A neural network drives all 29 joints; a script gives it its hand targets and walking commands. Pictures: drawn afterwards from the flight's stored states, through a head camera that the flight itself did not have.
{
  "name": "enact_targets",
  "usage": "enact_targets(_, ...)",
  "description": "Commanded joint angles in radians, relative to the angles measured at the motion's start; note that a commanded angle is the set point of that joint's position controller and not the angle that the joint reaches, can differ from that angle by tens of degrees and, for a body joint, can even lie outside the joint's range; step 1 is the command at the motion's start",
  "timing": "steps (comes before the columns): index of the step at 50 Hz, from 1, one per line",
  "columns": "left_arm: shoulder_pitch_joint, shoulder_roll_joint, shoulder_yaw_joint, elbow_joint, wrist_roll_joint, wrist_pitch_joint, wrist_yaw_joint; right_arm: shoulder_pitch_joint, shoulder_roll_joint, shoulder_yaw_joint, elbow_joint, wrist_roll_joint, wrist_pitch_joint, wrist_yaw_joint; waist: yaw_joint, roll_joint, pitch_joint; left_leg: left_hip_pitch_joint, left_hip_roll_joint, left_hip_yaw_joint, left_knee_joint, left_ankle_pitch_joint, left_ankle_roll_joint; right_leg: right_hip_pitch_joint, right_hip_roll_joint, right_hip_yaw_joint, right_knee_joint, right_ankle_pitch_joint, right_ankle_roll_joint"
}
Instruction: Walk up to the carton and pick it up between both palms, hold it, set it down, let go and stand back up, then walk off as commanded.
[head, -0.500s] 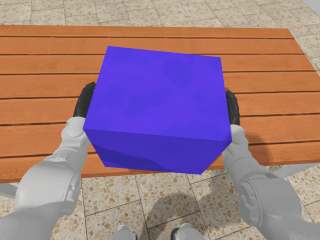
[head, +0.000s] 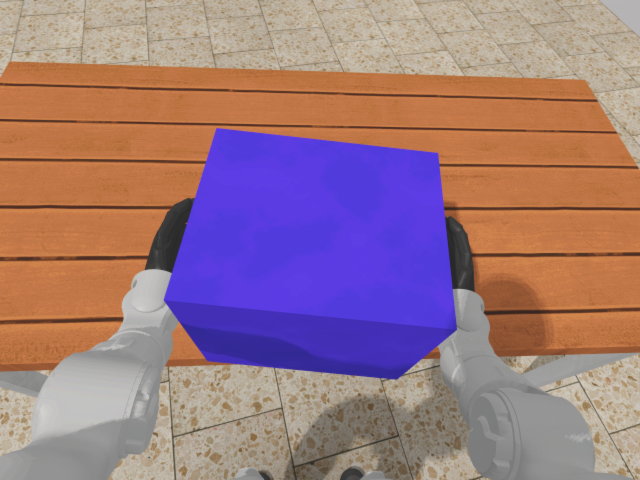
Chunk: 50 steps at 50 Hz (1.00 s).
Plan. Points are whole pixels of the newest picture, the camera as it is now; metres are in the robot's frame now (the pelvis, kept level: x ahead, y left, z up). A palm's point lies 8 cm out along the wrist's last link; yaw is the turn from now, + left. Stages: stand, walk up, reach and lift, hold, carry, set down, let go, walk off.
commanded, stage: reach and lift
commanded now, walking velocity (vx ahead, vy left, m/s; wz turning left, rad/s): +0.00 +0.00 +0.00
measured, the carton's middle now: (314, 264) +0.41 +0.00 -0.04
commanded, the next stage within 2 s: none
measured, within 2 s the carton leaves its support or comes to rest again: leaves its support in 0.16 s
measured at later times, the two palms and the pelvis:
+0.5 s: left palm (157, 235) +0.40 +0.19 +0.05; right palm (469, 265) +0.37 -0.19 +0.03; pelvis -0.01 +0.00 +0.01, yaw -1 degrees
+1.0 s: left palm (140, 215) +0.39 +0.19 +0.11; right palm (496, 228) +0.38 -0.19 +0.11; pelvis +0.01 +0.00 +0.03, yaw +1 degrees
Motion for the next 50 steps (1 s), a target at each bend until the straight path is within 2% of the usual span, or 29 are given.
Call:
enact_targets(1,-0.616,-0.616,-0.188,-0.299,0.111,-0.069,-0.106,-0.488,0.658,0.337,-0.149,-0.155,-0.065,0.185,-0.01,0.098,-0.738,0.504,-0.023,0.057,-0.02,0.61,-0.08,0.339,0.005,-0.013,-0.037,0.434,-0.012)
enact_targets(7,-0.626,-0.657,-0.204,-0.333,0.087,-0.066,-0.104,-0.538,0.669,0.361,-0.254,-0.14,-0.052,0.182,-0.017,0.056,-0.745,0.53,-0.019,0.056,-0.064,0.542,-0.072,0.36,0.015,-0.018,-0.08,0.394,-0.015)
enact_targets(8,-0.626,-0.653,-0.234,-0.384,0.071,-0.061,-0.096,-0.516,0.673,0.383,-0.249,-0.126,-0.042,0.184,-0.008,0.085,-0.773,0.54,-0.02,0.056,-0.041,0.621,-0.081,0.355,0.02,-0.015,-0.063,0.428,-0.01)
enact_targets(9,-0.619,-0.672,-0.238,-0.356,0.063,-0.058,-0.099,-0.541,0.664,0.383,-0.296,-0.12,-0.038,0.185,-0.02,0.067,-0.769,0.511,-0.02,0.048,-0.056,0.536,-0.065,0.364,0.017,-0.002,-0.077,0.385,-0.016)
enact_targets(11,-0.62,-0.645,-0.209,-0.366,0.08,-0.046,-0.097,-0.553,0.681,0.408,-0.311,-0.108,-0.015,0.188,0.017,0.053,-0.745,0.48,-0.026,0.068,-0.08,0.466,-0.051,0.401,0.016,0.01,-0.076,0.341,-0.007)
enact_targets(14,-0.633,-0.683,-0.257,-0.39,0.03,-0.036,-0.098,-0.545,0.697,0.423,-0.362,-0.095,0.013,0.188,-0.006,0.04,-0.763,0.472,-0.029,0.06,-0.087,0.454,-0.048,0.401,0.021,0.002,-0.083,0.344,-0.006)
enact_targets(16,-0.634,-0.658,-0.203,-0.344,0.05,-0.032,-0.105,-0.579,0.7,0.434,-0.368,-0.085,0.023,0.178,0.004,0.012,-0.692,0.448,-0.033,0.069,-0.097,0.452,-0.044,0.457,0.013,0.014,-0.078,0.361,0.004)
enact_targets(17,-0.664,-0.647,-0.214,-0.371,0.041,-0.025,-0.11,-0.591,0.707,0.447,-0.414,-0.076,0.05,0.18,0.013,0.007,-0.687,0.445,-0.036,0.068,-0.114,0.364,-0.031,0.48,0.011,0.022,-0.079,0.292,0.005)
enact_targets(18,-0.748,-0.657,-0.235,-0.375,0.028,-0.017,-0.113,-0.608,0.701,0.416,-0.355,-0.08,0.063,0.174,-0.031,0.025,-0.656,0.429,-0.042,0.066,-0.129,0.336,-0.033,0.455,0.005,0.008,-0.091,0.246,0.006)
enact_targets(19,-0.717,-0.647,-0.199,-0.372,0.041,-0.009,-0.112,-0.59,0.7,0.41,-0.35,-0.082,0.075,0.177,-0.013,-0.009,-0.616,0.442,-0.03,0.064,-0.147,0.292,-0.03,0.435,0.012,0.009,-0.101,0.191,0.0)
enact_targets(20,-0.676,-0.646,-0.185,-0.371,0.048,-0.004,-0.11,-0.567,0.706,0.434,-0.397,-0.066,0.088,0.179,0.006,-0.022,-0.622,0.448,-0.031,0.069,-0.162,0.302,-0.019,0.467,0.015,0.016,-0.102,0.211,0.003)
enact_targets(21,-0.658,-0.675,-0.211,-0.37,0.033,0.01,-0.113,-0.576,0.712,0.449,-0.403,-0.059,0.099,0.172,-0.01,-0.001,-0.631,0.463,-0.037,0.07,-0.148,0.341,-0.03,0.46,0.015,0.016,-0.105,0.248,-0.003)
enact_targets(25,-0.688,-0.665,-0.221,-0.431,0.017,0.038,-0.104,-0.578,0.709,0.475,-0.462,-0.025,0.14,0.177,0.008,0.007,-0.665,0.525,-0.043,0.066,-0.16,0.364,-0.036,0.467,0.023,0.026,-0.135,0.247,-0.006)
enact_targets(26,-0.692,-0.679,-0.244,-0.442,0.009,0.049,-0.101,-0.613,0.685,0.483,-0.489,-0.012,0.157,0.179,-0.016,0.011,-0.677,0.552,-0.044,0.061,-0.157,0.403,-0.034,0.478,0.024,0.025,-0.129,0.274,-0.007)
enact_targets(28,-0.593,-0.691,-0.25,-0.533,0.009,0.07,-0.09,-0.523,0.693,0.541,-0.525,0.02,0.189,0.18,0.029,-0.007,-0.651,0.568,-0.039,0.057,-0.174,0.469,-0.034,0.545,0.031,0.03,-0.137,0.33,-0.003)
enact_targets(31,-0.672,-0.71,-0.298,-0.589,-0.002,0.105,-0.084,-0.549,0.68,0.547,-0.541,0.067,0.226,0.175,0.01,0.053,-0.616,0.633,-0.038,0.038,-0.196,0.512,-0.058,0.543,0.036,0.03,-0.17,0.299,-0.012)
enact_targets(32,-0.676,-0.702,-0.299,-0.559,-0.002,0.128,-0.086,-0.562,0.66,0.524,-0.572,0.059,0.25,0.176,-0.016,0.048,-0.581,0.611,-0.047,0.048,-0.214,0.423,-0.05,0.536,0.032,0.03,-0.188,0.264,-0.021)
enact_targets(34,-0.678,-0.705,-0.326,-0.662,-0.024,0.134,-0.077,-0.549,0.685,0.58,-0.619,0.084,0.28,0.187,0.025,0.018,-0.579,0.599,-0.049,0.044,-0.234,0.397,-0.037,0.562,0.024,0.061,-0.185,0.253,-0.016)
enact_targets(35,-0.602,-0.71,-0.312,-0.613,-0.024,0.162,-0.081,-0.529,0.694,0.598,-0.629,0.095,0.308,0.183,0.024,-0.01,-0.521,0.595,-0.056,0.046,-0.246,0.392,-0.027,0.589,0.024,0.058,-0.206,0.267,-0.015)
enact_targets(38,-0.659,-0.728,-0.34,-0.712,-0.042,0.202,-0.084,-0.489,0.674,0.603,-0.678,0.121,0.356,0.167,-0.021,0.004,-0.491,0.642,-0.056,0.021,-0.262,0.477,-0.039,0.628,0.036,0.048,-0.213,0.337,-0.014)
enact_targets(39,-0.678,-0.732,-0.331,-0.752,-0.046,0.198,-0.086,-0.504,0.704,0.615,-0.715,0.122,0.363,0.164,0.018,0.0,-0.538,0.623,-0.063,0.024,-0.26,0.485,-0.036,0.659,0.032,0.066,-0.211,0.358,-0.01)
enact_targets(40,-0.581,-0.763,-0.374,-0.809,-0.061,0.228,-0.068,-0.453,0.669,0.637,-0.713,0.15,0.386,0.169,-0.005,0.032,-0.522,0.722,-0.046,0.008,-0.263,0.585,-0.066,0.624,0.051,0.032,-0.231,0.358,-0.015)
enact_targets(41,-0.662,-0.734,-0.372,-0.871,-0.068,0.223,-0.069,-0.456,0.691,0.637,-0.74,0.15,0.397,0.168,0.0,0.015,-0.552,0.666,-0.06,0.016,-0.258,0.543,-0.049,0.634,0.044,0.054,-0.22,0.368,-0.012)
enact_targets(43,-0.583,-0.758,-0.386,-0.805,-0.064,0.277,-0.069,-0.436,0.635,0.625,-0.732,0.171,0.426,0.162,-0.023,0.038,-0.471,0.721,-0.053,-0.002,-0.275,0.537,-0.073,0.615,0.048,0.043,-0.252,0.336,-0.027)
enact_targets(44,-0.534,-0.749,-0.399,-0.903,-0.062,0.297,-0.058,-0.412,0.637,0.684,-0.782,0.204,0.449,0.177,0.017,0.054,-0.462,0.743,-0.06,0.002,-0.277,0.59,-0.07,0.616,0.046,0.049,-0.252,0.366,-0.022)
enact_targets(45,-0.477,-0.769,-0.389,-0.914,-0.058,0.313,-0.054,-0.428,0.643,0.696,-0.845,0.206,0.448,0.171,0.029,0.012,-0.486,0.756,-0.055,-0.002,-0.266,0.648,-0.071,0.647,0.056,0.046,-0.245,0.415,-0.017)
enact_targets(47,-0.472,-0.768,-0.4,-0.973,-0.043,0.362,-0.05,-0.437,0.608,0.709,-0.853,0.243,0.483,0.171,0.006,0.045,-0.474,0.794,-0.056,-0.004,-0.297,0.592,-0.072,0.64,0.047,0.046,-0.276,0.375,-0.013)
enact_targets(48,-0.453,-0.76,-0.369,-0.912,-0.033,0.385,-0.061,-0.372,0.596,0.656,-0.792,0.207,0.506,0.162,-0.008,0.0,-0.395,0.775,-0.059,-0.001,-0.313,0.543,-0.065,0.644,0.044,0.044,-0.293,0.336,-0.016)
enact_targets(50,-0.436,-0.765,-0.389,-1.023,-0.047,0.42,-0.062,-0.355,0.59,0.683,-0.85,0.236,0.534,0.171,0.01,0.003,-0.399,0.8,-0.062,0.004,-0.32,0.569,-0.073,0.659,0.054,0.044,-0.286,0.354,-0.019)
